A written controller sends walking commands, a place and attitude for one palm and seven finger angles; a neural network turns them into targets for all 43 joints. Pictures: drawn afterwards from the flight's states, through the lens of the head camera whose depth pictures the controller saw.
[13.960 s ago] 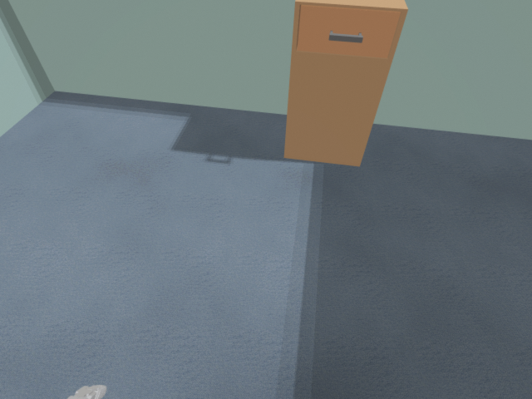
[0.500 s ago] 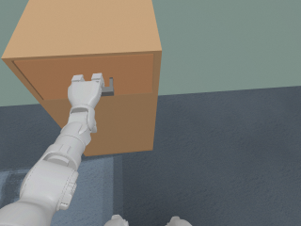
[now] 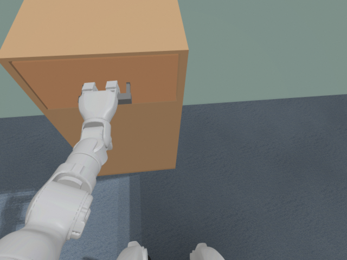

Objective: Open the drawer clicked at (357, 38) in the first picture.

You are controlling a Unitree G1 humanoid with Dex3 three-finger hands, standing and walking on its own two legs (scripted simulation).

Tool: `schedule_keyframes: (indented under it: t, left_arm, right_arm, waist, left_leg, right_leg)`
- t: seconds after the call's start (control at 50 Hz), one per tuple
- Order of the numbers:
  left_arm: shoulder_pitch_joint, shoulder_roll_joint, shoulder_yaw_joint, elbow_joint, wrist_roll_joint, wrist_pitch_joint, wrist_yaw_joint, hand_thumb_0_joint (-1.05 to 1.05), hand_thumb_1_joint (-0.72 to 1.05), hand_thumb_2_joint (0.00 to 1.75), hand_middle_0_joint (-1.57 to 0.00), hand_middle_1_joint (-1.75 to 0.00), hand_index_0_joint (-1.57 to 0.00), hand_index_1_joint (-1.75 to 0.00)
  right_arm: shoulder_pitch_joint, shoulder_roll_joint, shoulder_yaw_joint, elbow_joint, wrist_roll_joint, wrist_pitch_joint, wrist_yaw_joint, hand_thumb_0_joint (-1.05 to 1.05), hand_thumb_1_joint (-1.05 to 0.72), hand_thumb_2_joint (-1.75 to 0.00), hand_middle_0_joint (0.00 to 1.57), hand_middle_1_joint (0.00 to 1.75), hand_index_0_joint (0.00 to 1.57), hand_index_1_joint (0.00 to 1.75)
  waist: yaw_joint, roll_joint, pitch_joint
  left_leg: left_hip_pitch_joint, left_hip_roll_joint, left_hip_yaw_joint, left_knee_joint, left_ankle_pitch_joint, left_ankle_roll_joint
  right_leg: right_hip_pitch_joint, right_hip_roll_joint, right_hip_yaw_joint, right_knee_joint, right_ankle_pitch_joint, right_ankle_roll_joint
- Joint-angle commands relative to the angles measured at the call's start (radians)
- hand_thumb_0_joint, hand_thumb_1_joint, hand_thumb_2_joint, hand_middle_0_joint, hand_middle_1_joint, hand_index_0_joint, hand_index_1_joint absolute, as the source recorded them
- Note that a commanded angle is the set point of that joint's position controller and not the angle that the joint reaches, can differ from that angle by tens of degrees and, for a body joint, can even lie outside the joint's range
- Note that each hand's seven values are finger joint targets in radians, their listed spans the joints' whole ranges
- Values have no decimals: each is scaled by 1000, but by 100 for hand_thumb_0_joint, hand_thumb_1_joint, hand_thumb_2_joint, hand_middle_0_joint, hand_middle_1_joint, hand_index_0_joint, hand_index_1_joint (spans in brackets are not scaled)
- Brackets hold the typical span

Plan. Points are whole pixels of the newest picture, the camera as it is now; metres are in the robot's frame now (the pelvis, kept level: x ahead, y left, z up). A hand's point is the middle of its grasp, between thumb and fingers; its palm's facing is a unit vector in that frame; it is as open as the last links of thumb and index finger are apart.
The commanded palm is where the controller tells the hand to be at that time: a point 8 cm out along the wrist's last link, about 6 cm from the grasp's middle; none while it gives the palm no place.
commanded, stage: lower the fingers behind the handle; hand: left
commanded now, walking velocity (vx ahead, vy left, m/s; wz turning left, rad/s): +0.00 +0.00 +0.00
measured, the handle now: (106, 93) +0.54 +0.15 +0.01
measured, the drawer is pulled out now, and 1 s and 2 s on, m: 0.00 0.00 0.11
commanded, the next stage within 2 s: close the thumb around the handle in 0.18 s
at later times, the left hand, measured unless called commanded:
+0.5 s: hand (107, 117) +0.48 +0.15 -0.01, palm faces -0.04 -0.04 -1.00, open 12.5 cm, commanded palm +0.46 +0.15 +0.04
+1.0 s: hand (106, 117) +0.48 +0.15 -0.01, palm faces -0.03 -0.05 -1.00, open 6.0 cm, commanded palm +0.45 +0.15 +0.04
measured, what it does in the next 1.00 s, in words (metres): stands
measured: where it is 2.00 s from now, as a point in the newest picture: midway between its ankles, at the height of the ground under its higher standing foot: outside the picture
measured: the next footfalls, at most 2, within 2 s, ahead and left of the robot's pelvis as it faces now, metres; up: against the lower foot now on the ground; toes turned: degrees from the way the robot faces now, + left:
none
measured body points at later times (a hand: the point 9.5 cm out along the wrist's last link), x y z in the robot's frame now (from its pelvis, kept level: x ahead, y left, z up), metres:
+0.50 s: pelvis +0.00 -0.01 +0.00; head +0.11 -0.01 +0.44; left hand +0.47 +0.15 +0.05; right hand +0.02 -0.27 -0.13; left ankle +0.03 +0.10 -0.68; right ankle -0.02 -0.12 -0.68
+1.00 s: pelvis +0.01 -0.01 +0.01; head +0.11 -0.01 +0.44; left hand +0.47 +0.15 +0.05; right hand +0.03 -0.27 -0.13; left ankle +0.03 +0.10 -0.68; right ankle -0.02 -0.12 -0.68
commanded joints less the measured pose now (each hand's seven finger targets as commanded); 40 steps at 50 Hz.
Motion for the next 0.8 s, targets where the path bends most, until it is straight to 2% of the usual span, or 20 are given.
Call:
schedule_keyframes:
  t: [0.0, 0.02, 0.06, 0.08, 0.12, 0.14, 0.2, 0.26, 0.34, 0.36, 0.42, 0.44, 0.46, 0.52, 0.54, 0.56, 0.62, 0.74, 0.76, 0.78]
  left_arm:
    - [-410, 115, 9, -169, 6, -5, 21, 0, -50, 30, -30, -120, -30, -120]
    - [-409, 133, 28, -165, 5, -7, 20, 0, -50, 30, -30, -120, -30, -120]
    - [-408, 108, 3, -166, 8, -9, 16, 0, -50, 30, -30, -120, -30, -120]
    - [-412, 108, 4, -163, 7, -10, 17, 0, -50, 30, -30, -120, -30, -120]
    - [-415, 117, 13, -175, 6, -15, 15, 0, -50, 30, -30, -120, -30, -120]
    - [-426, 102, -2, -181, 8, -18, 17, 0, -50, 30, -30, -120, -30, -120]
    - [-413, 75, -15, -184, 8, -18, 23, 0, -50, 30, -30, -120, -30, -120]
    - [-421, 113, 8, -180, 7, -15, 25, 0, -50, 30, -30, -120, -30, -120]
    - [-412, 137, 29, -210, 6, -19, 26, 0, -28, 40, -32, -122, -32, -122]
    - [-384, 120, 19, -194, 5, -16, 23, 0, -22, 42, -32, -123, -32, -123]
    - [-371, 154, 48, -191, -1, -19, 21, 0, -5, 49, -33, -125, -33, -125]
    - [-363, 146, 36, -177, -1, -18, 19, 0, 0, 52, -34, -125, -34, -125]
    - [-366, 174, 54, -172, 2, -17, 19, 0, 6, 54, -34, -126, -34, -126]
    - [-390, 197, 66, -186, 4, -23, 19, 0, 23, 61, -35, -128, -35, -128]
    - [-378, 183, 55, -193, 5, -26, 19, 0, 28, 64, -36, -128, -36, -128]
    - [-363, 200, 73, -191, 8, -26, 20, 0, 34, 66, -36, -129, -36, -129]
    - [-362, 151, 43, -199, 5, -26, 19, 0, 51, 73, -37, -131, -37, -131]
    - [-308, 159, 63, -234, 2, -34, 21, 0, 84, 88, -40, -134, -40, -134]
    - [-286, 164, 69, -220, 2, -32, 21, 0, 90, 90, -40, -135, -40, -135]
    - [-300, 140, 46, -224, -2, -32, 20, 0, 90, 90, -40, -135, -40, -135]
  right_arm:
    - [125, -162, -52, -54, -4, -15, -12, 0, -90, -90, 20, 30, 20, 30]
    - [123, -163, -52, -55, -5, -16, -14, 0, -90, -90, 20, 30, 20, 30]
    - [125, -160, -52, -54, -2, -16, -15, 0, -90, -90, 20, 30, 20, 30]
    - [127, -162, -52, -53, -4, -17, -15, 0, -90, -90, 20, 30, 20, 30]
    - [126, -160, -53, -54, -5, -19, -15, 0, -90, -90, 20, 30, 20, 30]
    - [128, -160, -53, -52, -6, -20, -16, 0, -90, -90, 20, 30, 20, 30]
    - [126, -157, -57, -51, -7, -21, -12, 0, -90, -90, 20, 30, 20, 30]
    - [129, -160, -53, -49, -6, -19, -15, 0, -90, -90, 20, 30, 20, 30]
    - [129, -159, -54, -52, -7, -18, -17, 0, -90, -90, 20, 30, 20, 30]
    - [128, -155, -53, -50, -4, -17, -16, 0, -90, -90, 20, 30, 20, 30]
    - [123, -157, -50, -53, -4, -17, -18, 0, -90, -90, 20, 30, 20, 30]
    - [124, -157, -48, -54, -2, -17, -19, 0, -90, -90, 20, 30, 20, 30]
    - [124, -159, -47, -52, 1, -17, -22, 0, -90, -90, 20, 30, 20, 30]
    - [125, -160, -47, -52, 0, -19, -25, 0, -90, -90, 20, 30, 20, 30]
    - [127, -158, -48, -57, 0, -20, -24, 0, -90, -90, 20, 30, 20, 30]
    - [127, -159, -49, -55, 0, -19, -24, 0, -90, -90, 20, 30, 20, 30]
    - [124, -155, -52, -55, -3, -19, -19, 0, -90, -90, 20, 30, 20, 30]
    - [122, -156, -58, -59, -5, -14, -15, 0, -90, -90, 20, 30, 20, 30]
    - [118, -156, -57, -61, -3, -11, -16, 0, -90, -90, 20, 30, 20, 30]
    - [118, -155, -56, -59, -3, -11, -16, 0, -90, -90, 20, 30, 20, 30]
  waist:
    - [-27, 4, -400]
    - [-26, -5, -406]
    - [-29, 9, -395]
    - [-34, -4, -390]
    - [-27, 1, -409]
    - [-36, 6, -417]
    - [-34, 20, -407]
    - [-34, -7, -413]
    - [-21, 18, -453]
    - [-19, 10, -436]
    - [-15, -24, -418]
    - [-21, -24, -405]
    - [-22, -36, -383]
    - [-22, -34, -402]
    - [-17, 0, -417]
    - [-10, -10, -426]
    - [-15, 2, -417]
    - [5, -1, -462]
    - [8, -11, -439]
    - [-3, -23, -420]
  left_leg:
    - [427, -40, -43, -77, 342, 16]
    - [430, -39, -47, -76, 348, 16]
    - [431, -39, -47, -76, 340, 15]
    - [430, -38, -47, -73, 343, 17]
    - [431, -40, -48, -68, 359, 16]
    - [436, -38, -51, -66, 358, 16]
    - [444, -37, -49, -64, 361, 14]
    - [417, -42, -43, -62, 351, 18]
    - [434, -43, -38, -62, 372, 17]
    - [427, -46, -33, -61, 379, 18]
    - [391, -50, -29, -65, 366, 21]
    - [380, -52, -25, -67, 346, 23]
    - [364, -51, -22, -67, 336, 24]
    - [359, -53, -21, -67, 334, 25]
    - [380, -55, -19, -67, 348, 23]
    - [383, -53, -20, -64, 365, 23]
    - [399, -51, -22, -63, 390, 19]
    - [428, -49, -18, -61, 436, 18]
    - [416, -50, -17, -65, 430, 17]
    - [407, -51, -13, -67, 415, 19]
  right_leg:
    - [69, 54, -14, -127, 329, -30]
    - [74, 55, -15, -125, 329, -31]
    - [54, 55, -16, -125, 318, -31]
    - [54, 55, -15, -126, 322, -29]
    - [66, 55, -13, -120, 339, -31]
    - [56, 54, -14, -116, 338, -29]
    - [44, 54, -16, -120, 332, -30]
    - [76, 54, -9, -121, 353, -27]
    - [102, 53, -6, -117, 381, -28]
    - [110, 53, -6, -121, 395, -29]
    - [145, 50, 0, -129, 415, -25]
    - [143, 51, 3, -134, 408, -23]
    - [143, 49, 4, -136, 406, -22]
    - [159, 47, 8, -134, 411, -22]
    - [152, 48, 7, -132, 420, -23]
    - [156, 48, 5, -127, 429, -24]
    - [145, 49, 1, -125, 444, -25]
    - [181, 50, 2, -120, 500, -25]
    - [182, 50, 2, -125, 495, -25]
    - [183, 50, 2, -130, 494, -23]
